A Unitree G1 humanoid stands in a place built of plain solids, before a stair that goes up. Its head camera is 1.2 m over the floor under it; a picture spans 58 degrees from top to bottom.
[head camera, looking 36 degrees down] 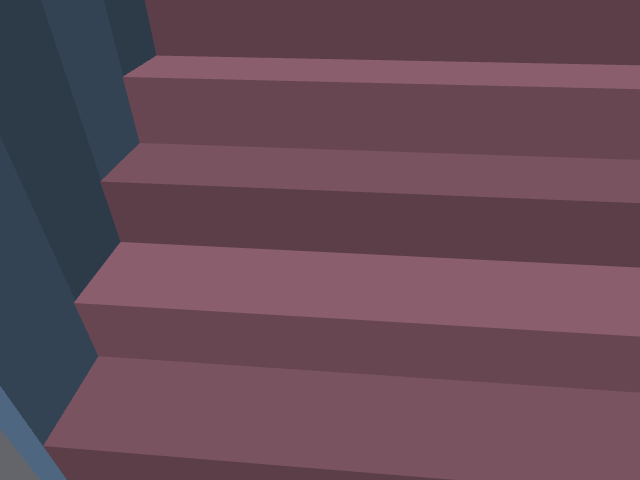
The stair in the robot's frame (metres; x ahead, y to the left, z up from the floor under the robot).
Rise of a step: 0.21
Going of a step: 0.26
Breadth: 1.60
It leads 5 degrees to the right of straight ahead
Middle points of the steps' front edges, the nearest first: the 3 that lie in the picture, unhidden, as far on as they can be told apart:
0.74 -0.17 0.42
1.00 -0.19 0.63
1.26 -0.21 0.84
